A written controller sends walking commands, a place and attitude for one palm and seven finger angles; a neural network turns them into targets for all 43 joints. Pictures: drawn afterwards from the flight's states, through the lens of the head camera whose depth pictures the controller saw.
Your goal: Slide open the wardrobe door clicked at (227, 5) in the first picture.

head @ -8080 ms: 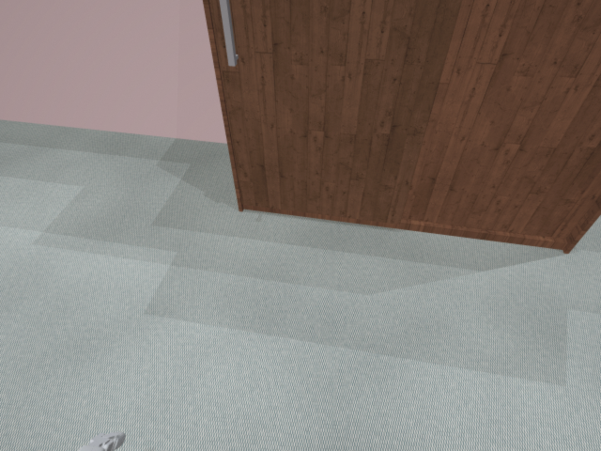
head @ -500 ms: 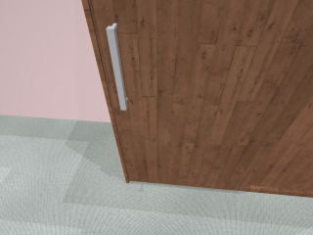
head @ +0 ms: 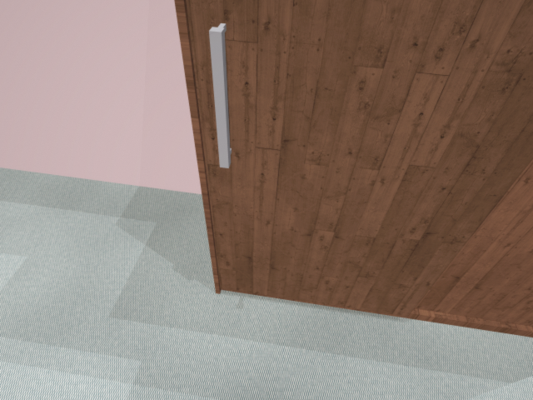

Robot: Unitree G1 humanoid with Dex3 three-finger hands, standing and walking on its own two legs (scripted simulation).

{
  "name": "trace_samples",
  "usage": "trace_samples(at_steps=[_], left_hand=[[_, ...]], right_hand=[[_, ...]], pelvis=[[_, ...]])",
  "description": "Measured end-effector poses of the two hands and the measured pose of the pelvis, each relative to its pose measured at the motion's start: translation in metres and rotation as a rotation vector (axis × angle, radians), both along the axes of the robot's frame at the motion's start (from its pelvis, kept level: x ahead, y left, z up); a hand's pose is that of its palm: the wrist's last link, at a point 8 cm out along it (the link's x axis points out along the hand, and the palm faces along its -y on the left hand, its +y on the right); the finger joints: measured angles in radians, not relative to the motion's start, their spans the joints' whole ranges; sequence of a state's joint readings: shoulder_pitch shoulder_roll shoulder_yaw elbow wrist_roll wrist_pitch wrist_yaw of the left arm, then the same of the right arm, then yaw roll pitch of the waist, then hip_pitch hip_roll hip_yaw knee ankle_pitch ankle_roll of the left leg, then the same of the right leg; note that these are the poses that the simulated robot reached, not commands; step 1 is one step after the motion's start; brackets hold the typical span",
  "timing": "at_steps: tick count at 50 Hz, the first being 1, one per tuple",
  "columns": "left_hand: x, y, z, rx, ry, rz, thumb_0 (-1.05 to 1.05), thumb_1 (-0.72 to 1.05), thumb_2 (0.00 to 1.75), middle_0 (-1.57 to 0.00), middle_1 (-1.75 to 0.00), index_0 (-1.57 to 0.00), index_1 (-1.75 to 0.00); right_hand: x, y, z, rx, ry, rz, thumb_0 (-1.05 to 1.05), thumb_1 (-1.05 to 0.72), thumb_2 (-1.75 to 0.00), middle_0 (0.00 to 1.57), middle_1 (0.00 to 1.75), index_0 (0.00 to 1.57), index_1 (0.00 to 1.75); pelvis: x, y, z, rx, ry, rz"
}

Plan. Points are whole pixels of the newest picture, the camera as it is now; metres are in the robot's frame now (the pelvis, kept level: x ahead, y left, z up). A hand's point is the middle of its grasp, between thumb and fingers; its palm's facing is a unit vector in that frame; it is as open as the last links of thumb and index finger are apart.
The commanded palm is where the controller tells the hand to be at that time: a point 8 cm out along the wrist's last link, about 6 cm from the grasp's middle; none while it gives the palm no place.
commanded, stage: look again from close up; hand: left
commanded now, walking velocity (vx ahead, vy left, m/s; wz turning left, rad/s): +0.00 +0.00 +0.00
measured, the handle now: (224, 103) +0.66 +0.14 +0.13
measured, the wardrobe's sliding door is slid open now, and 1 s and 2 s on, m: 0.00 0.00 0.00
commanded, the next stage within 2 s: none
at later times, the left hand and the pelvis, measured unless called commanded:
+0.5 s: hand out of the picture -0.01 +0.24 -0.17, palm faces +0.05 -0.96 -0.27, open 7.4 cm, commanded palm none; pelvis +0.00 +0.02 +0.00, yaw +2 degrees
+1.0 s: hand out of the picture +0.05 +0.24 -0.16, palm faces +0.03 -0.95 -0.31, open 7.4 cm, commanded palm none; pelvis +0.04 +0.01 +0.01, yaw +3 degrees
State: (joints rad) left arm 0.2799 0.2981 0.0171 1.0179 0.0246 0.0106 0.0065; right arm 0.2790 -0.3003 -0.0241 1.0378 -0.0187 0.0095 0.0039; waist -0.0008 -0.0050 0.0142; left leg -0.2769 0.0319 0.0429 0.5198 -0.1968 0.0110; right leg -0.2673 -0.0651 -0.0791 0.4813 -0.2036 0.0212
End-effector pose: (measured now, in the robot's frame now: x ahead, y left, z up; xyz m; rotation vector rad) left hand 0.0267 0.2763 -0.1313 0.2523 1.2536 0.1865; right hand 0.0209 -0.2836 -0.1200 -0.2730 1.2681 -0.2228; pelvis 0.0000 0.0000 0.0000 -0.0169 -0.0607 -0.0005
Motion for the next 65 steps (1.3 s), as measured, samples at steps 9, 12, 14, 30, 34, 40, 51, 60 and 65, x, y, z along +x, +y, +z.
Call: trace_samples(at_steps=[9,12,14,30,34,40,51,60,65], left_hand=[[-0.020,0.005,-0.005,-0.020,0.043,0.023,0.01,0.91,0.90,-0.20,-0.30,-0.20,-0.30],[-0.024,0.006,-0.005,-0.024,0.049,0.030,0.01,0.91,0.90,-0.20,-0.30,-0.20,-0.30],[-0.026,0.006,-0.005,-0.026,0.053,0.035,0.01,0.91,0.90,-0.20,-0.30,-0.20,-0.30],[-0.048,0.008,-0.003,-0.014,0.101,0.085,0.01,0.91,0.90,-0.20,-0.30,-0.20,-0.30],[-0.040,0.009,0.000,-0.010,0.101,0.082,0.01,0.91,0.90,-0.20,-0.30,-0.20,-0.30],[-0.022,0.011,0.002,0.000,0.077,0.072,0.01,0.91,0.90,-0.20,-0.30,-0.20,-0.30],[0.024,0.006,0.010,0.024,0.053,0.049,0.01,0.91,0.90,-0.20,-0.30,-0.20,-0.30],[0.070,-0.004,0.014,0.025,0.009,0.018,0.01,0.91,0.90,-0.20,-0.30,-0.20,-0.30],[0.094,-0.010,0.016,0.020,-0.030,0.002,0.01,0.91,0.90,-0.20,-0.30,-0.20,-0.30]], right_hand=[[-0.004,0.023,-0.004,0.027,0.028,0.006,0.01,-0.90,-0.90,0.20,0.30,0.20,0.30],[0.001,0.030,-0.005,0.036,0.020,0.011,0.01,-0.90,-0.90,0.20,0.30,0.20,0.30],[0.006,0.034,-0.005,0.040,0.012,0.015,0.01,-0.90,-0.90,0.20,0.30,0.20,0.30],[0.054,0.033,-0.005,0.038,-0.057,0.062,0.00,-0.90,-0.90,0.20,0.30,0.20,0.30],[0.058,0.030,-0.001,0.034,-0.056,0.062,0.00,-0.90,-0.90,0.20,0.30,0.20,0.30],[0.061,0.024,-0.002,0.024,-0.029,0.067,0.00,-0.90,-0.90,0.20,0.30,0.20,0.30],[0.074,0.016,-0.005,0.041,0.013,0.056,0.01,-0.90,-0.90,0.20,0.30,0.20,0.30],[0.098,0.010,-0.005,0.046,0.007,0.055,0.01,-0.90,-0.90,0.20,0.30,0.20,0.30],[0.114,0.008,-0.003,0.044,-0.017,0.060,0.00,-0.90,-0.90,0.20,0.30,0.20,0.30]], pelvis=[[-0.005,0.011,0.000,-0.005,0.000,0.012],[-0.005,0.015,0.001,-0.006,-0.001,0.014],[-0.005,0.017,0.002,-0.007,0.000,0.017],[0.000,0.019,0.000,0.005,0.000,0.039],[0.006,0.019,0.003,0.003,0.011,0.038],[0.014,0.015,0.003,0.009,0.021,0.046],[0.042,0.006,0.007,0.016,0.040,0.048],[0.063,-0.002,0.008,0.017,0.041,0.041],[0.070,-0.005,0.009,0.017,0.037,0.037]])
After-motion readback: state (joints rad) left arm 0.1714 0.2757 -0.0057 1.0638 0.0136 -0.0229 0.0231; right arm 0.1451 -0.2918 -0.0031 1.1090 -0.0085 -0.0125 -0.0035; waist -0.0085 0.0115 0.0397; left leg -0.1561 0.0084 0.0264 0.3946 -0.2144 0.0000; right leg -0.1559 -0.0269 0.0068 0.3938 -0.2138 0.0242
